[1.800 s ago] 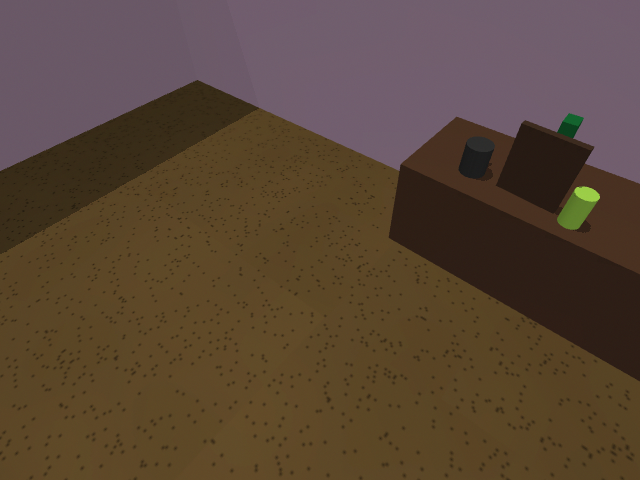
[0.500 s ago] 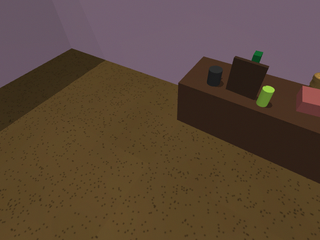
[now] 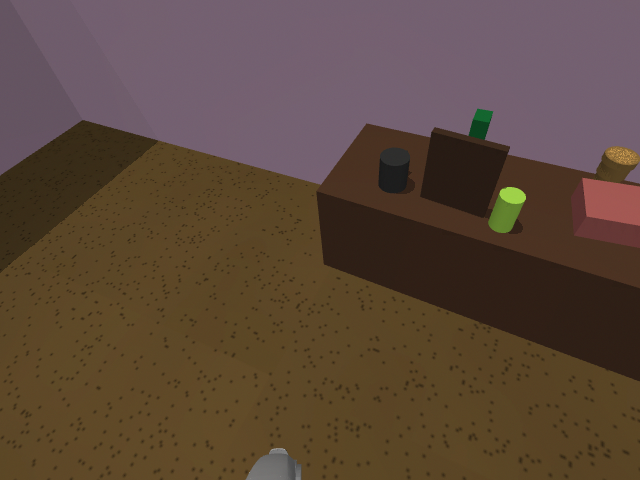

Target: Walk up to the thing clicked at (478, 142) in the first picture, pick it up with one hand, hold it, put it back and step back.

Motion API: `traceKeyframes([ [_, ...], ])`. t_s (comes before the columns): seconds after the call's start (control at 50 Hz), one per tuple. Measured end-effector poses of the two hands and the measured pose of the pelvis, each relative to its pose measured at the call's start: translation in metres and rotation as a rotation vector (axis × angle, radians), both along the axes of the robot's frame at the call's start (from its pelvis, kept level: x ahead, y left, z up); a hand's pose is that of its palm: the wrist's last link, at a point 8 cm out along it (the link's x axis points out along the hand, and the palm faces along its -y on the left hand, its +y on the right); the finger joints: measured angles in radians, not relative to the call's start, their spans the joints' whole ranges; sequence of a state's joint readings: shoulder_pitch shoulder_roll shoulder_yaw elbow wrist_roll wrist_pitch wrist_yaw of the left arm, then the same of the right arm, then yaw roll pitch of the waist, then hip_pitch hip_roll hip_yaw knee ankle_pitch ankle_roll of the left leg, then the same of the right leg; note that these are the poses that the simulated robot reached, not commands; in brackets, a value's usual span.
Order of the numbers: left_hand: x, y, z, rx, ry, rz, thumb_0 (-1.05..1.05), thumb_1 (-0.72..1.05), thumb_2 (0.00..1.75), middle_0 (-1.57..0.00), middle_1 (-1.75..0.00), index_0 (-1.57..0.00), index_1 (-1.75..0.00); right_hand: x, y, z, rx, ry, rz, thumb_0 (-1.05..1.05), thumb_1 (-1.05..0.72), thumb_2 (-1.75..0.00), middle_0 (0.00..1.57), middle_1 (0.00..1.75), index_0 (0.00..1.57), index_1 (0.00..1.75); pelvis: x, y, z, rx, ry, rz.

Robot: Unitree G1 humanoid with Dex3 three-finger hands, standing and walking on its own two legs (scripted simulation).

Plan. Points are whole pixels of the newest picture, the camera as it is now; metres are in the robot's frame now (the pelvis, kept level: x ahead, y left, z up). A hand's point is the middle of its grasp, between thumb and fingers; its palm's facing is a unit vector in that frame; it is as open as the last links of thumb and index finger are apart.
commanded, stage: walk up
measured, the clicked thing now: (396, 167) +1.04 -0.16 -0.32
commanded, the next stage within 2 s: none
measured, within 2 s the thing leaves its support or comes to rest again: neither
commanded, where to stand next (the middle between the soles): +0.46 +0.15 m, yaw -9 degrees
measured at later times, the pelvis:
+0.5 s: pelvis +0.22 +0.07 -0.01, yaw -6 degrees
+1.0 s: pelvis +0.35 +0.15 -0.03, yaw -9 degrees
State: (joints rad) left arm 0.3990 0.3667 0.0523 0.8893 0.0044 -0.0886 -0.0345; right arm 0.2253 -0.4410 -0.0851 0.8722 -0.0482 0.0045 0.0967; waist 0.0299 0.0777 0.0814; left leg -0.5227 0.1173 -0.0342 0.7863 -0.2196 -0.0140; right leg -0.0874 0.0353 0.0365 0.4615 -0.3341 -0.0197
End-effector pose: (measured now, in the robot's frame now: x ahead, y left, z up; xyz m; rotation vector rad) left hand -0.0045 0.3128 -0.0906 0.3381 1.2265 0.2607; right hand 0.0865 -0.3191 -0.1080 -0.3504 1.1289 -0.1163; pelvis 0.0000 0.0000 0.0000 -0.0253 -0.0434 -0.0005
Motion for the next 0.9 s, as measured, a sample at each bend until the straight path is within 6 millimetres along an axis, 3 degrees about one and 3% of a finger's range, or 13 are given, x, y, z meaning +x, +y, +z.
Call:
traceKeyframes([
  [0.18,0.127,0.066,-0.029,0.024,-0.005,-0.077,0.01,0.90,0.89,-0.20,-0.30,-0.20,-0.30,0.091,0.049,0.005,-0.046,-0.090,-0.035,0.01,-0.90,-0.90,0.20,0.30,0.20,0.30,0.088,0.052,-0.019,0.021,0.001,-0.033],
  [0.34,0.253,0.078,-0.005,0.012,-0.108,-0.181,0.01,0.90,0.90,-0.20,-0.30,-0.20,-0.30,0.108,0.078,0.017,-0.016,-0.057,-0.133,0.01,-0.90,-0.90,0.21,0.30,0.21,0.30,0.154,0.069,0.000,0.029,-0.003,-0.063],
  [0.5,0.342,0.062,0.004,0.049,-0.136,-0.261,0.01,0.90,0.90,-0.20,-0.30,-0.20,-0.30,0.129,0.072,-0.016,0.019,0.023,-0.181,0.01,-0.90,-0.90,0.21,0.30,0.21,0.30,0.216,0.068,-0.012,0.055,-0.004,-0.097],
  [0.58,0.367,0.057,0.004,0.079,-0.175,-0.249,0.01,0.90,0.89,-0.20,-0.30,-0.20,-0.30,0.157,0.071,-0.036,0.046,0.053,-0.186,0.01,-0.90,-0.90,0.21,0.30,0.20,0.30,0.242,0.063,-0.022,0.029,-0.021,-0.103],
  [0.7,0.376,0.066,0.022,0.094,-0.164,-0.205,0.01,0.90,0.89,-0.20,-0.30,-0.20,-0.30,0.210,0.079,-0.027,0.065,0.030,-0.155,0.01,-0.90,-0.90,0.20,0.30,0.20,0.30,0.276,0.072,-0.007,0.043,-0.023,-0.118],
  [0.82,0.384,0.098,0.025,0.109,-0.095,-0.210,0.01,0.89,0.89,-0.20,-0.30,-0.21,-0.30,0.254,0.086,-0.013,0.031,-0.027,-0.166,0.01,-0.90,-0.90,0.20,0.30,0.20,0.30,0.306,0.095,-0.003,0.030,-0.015,-0.145],
  [0.9,0.399,0.131,0.014,0.113,-0.070,-0.217,0.01,0.89,0.89,-0.20,-0.30,-0.21,-0.30,0.277,0.101,-0.009,-0.011,-0.028,-0.166,0.01,-0.90,-0.90,0.20,0.30,0.20,0.30,0.326,0.117,-0.010,0.011,-0.003,-0.147],
])
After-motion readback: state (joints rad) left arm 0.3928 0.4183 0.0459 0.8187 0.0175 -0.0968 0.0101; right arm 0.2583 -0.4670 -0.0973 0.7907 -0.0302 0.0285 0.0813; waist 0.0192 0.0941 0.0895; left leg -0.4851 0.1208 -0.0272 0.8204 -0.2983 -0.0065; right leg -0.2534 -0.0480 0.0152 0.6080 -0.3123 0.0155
